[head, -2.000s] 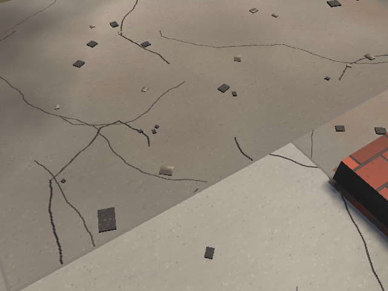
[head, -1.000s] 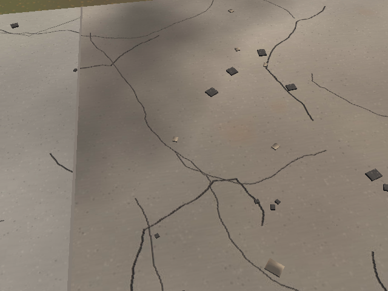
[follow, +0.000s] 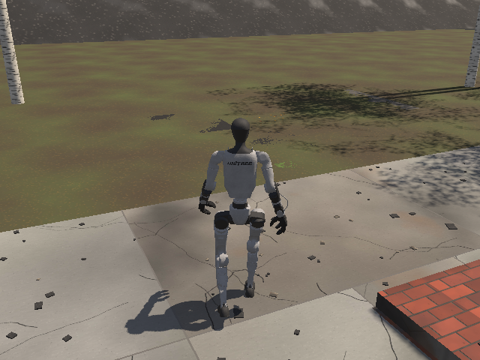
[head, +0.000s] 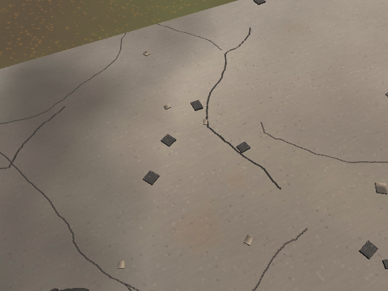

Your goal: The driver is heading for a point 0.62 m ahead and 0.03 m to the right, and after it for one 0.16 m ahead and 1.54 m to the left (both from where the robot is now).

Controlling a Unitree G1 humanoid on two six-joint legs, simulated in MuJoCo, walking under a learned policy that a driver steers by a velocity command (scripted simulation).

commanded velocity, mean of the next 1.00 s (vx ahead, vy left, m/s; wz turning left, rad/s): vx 0.42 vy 0.00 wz -0.12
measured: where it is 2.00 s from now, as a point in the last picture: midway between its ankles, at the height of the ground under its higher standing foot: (189, 197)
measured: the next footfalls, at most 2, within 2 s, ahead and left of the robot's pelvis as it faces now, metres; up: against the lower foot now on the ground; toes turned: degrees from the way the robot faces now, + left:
left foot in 0.44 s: +0.45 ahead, +0.10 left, +0.00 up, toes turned -11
right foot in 0.90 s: +0.64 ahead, -0.17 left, +0.00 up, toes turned -5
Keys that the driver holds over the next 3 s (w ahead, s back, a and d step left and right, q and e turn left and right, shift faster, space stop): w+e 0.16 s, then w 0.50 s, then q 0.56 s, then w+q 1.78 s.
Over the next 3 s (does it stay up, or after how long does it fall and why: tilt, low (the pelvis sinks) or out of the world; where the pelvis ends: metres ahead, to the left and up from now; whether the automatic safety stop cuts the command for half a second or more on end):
stays up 1.23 0.41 0.03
